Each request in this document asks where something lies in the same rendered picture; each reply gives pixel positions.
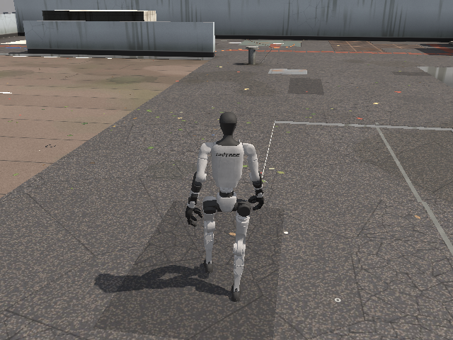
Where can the right robot upper arm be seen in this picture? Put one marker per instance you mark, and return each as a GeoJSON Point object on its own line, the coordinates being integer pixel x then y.
{"type": "Point", "coordinates": [252, 159]}

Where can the humanoid robot torso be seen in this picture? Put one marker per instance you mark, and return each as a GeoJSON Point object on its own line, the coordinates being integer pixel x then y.
{"type": "Point", "coordinates": [227, 164]}

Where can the left robot hand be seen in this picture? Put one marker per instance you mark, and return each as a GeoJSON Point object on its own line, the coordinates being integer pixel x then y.
{"type": "Point", "coordinates": [190, 217]}

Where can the robot right forearm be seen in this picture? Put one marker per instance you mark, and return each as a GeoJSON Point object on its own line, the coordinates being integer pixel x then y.
{"type": "Point", "coordinates": [258, 187]}

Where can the left robot upper arm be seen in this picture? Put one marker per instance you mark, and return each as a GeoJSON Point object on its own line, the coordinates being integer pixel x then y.
{"type": "Point", "coordinates": [205, 149]}

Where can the right robot hand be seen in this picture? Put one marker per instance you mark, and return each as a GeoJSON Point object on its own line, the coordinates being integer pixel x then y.
{"type": "Point", "coordinates": [254, 199]}

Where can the robot left forearm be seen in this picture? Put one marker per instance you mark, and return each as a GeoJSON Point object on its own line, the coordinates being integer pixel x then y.
{"type": "Point", "coordinates": [194, 192]}

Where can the left robot thigh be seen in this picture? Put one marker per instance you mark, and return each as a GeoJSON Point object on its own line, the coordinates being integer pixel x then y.
{"type": "Point", "coordinates": [209, 206]}

